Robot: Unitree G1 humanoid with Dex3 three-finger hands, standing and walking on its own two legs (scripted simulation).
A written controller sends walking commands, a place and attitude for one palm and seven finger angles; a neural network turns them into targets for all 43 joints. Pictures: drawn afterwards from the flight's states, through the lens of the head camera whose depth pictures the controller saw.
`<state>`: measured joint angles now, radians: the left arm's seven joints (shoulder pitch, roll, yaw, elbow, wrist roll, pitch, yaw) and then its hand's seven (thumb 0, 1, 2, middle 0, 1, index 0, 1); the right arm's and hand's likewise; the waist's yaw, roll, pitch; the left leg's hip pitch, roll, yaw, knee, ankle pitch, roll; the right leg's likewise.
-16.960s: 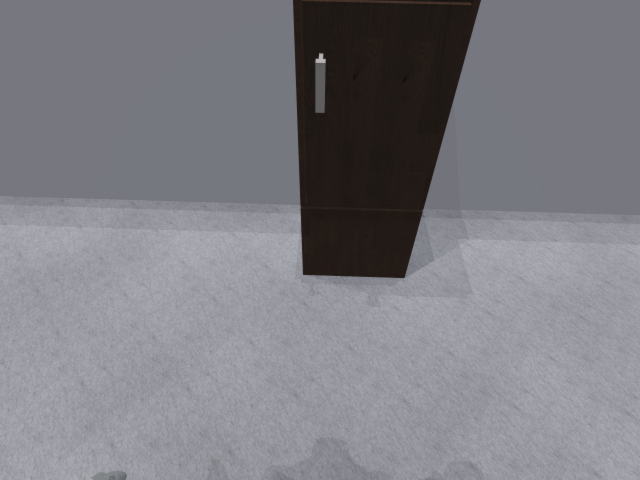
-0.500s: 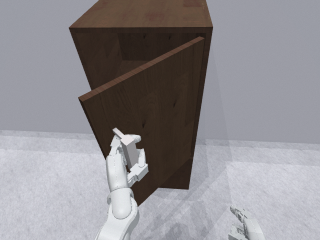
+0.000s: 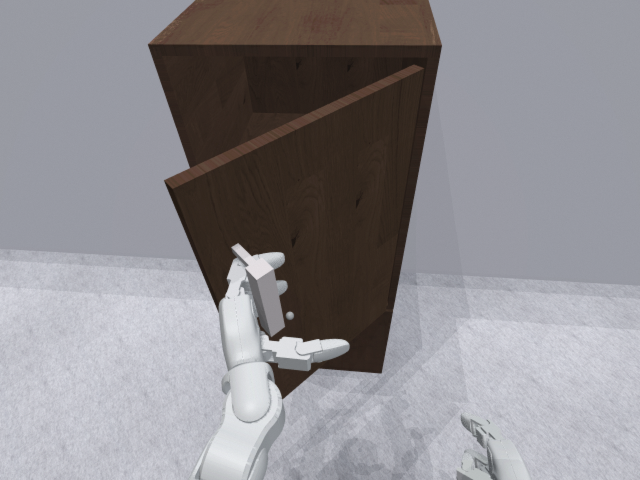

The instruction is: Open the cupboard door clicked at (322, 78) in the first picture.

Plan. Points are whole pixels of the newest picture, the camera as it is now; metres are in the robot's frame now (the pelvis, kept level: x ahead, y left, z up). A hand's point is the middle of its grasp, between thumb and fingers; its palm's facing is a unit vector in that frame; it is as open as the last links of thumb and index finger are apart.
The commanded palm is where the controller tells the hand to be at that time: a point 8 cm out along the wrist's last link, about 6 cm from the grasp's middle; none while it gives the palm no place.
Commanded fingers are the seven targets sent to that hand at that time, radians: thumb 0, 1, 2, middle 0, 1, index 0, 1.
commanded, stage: open thumb and fingers to let go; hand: left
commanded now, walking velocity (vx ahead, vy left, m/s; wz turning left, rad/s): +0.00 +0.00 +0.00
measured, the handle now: (257, 289) +0.33 +0.10 +0.09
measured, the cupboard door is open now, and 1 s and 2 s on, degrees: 47 52 52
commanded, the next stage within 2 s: slide the hand sideways off the handle in 0.24 s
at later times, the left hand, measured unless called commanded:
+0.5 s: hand (289, 345) +0.26 +0.05 +0.08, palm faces -0.16 -0.99 -0.06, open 15.7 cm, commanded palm +0.24 +0.09 +0.08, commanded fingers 0.00 -0.50 0.30 -0.15 -0.30 -0.15 -0.30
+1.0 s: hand (266, 374) +0.22 +0.07 +0.08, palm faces -0.14 -0.99 +0.01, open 16.2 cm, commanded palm +0.20 +0.14 +0.08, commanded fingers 0.00 -0.50 0.30 -0.15 -0.30 -0.15 -0.30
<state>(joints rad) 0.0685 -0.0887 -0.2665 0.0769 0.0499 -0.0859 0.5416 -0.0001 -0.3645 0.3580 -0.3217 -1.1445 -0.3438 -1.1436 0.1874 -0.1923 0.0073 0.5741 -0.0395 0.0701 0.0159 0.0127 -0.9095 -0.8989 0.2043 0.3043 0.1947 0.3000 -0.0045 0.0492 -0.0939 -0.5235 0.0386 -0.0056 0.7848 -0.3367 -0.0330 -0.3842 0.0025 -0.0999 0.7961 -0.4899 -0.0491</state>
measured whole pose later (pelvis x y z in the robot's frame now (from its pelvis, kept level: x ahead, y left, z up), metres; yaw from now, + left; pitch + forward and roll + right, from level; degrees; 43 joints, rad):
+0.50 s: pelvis -0.02 +0.02 +0.00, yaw +0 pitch +4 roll -1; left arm 0.04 0.04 -0.30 0.08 -0.01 -0.16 0.14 -0.01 -0.50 0.30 -0.30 -0.43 -0.23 -0.45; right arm 0.21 -0.20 0.03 0.53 -0.01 0.06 0.02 0.01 -0.91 -0.90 0.21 0.30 0.20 0.30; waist -0.01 0.05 -0.08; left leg -0.57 0.03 0.00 0.83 -0.33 0.00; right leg -0.42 -0.01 -0.09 0.83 -0.47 -0.02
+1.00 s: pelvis -0.01 +0.02 +0.00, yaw -2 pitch +4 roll +0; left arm 0.30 0.07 -0.25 -0.13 -0.06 -0.18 0.07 -0.01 -0.50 0.30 -0.18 -0.31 -0.18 -0.31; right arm 0.23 -0.21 0.04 0.46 0.01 0.00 0.01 0.01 -0.91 -0.90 0.20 0.30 0.20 0.30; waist -0.01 0.04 -0.07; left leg -0.54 0.04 0.03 0.82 -0.34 0.00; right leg -0.41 0.00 -0.06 0.82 -0.47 -0.02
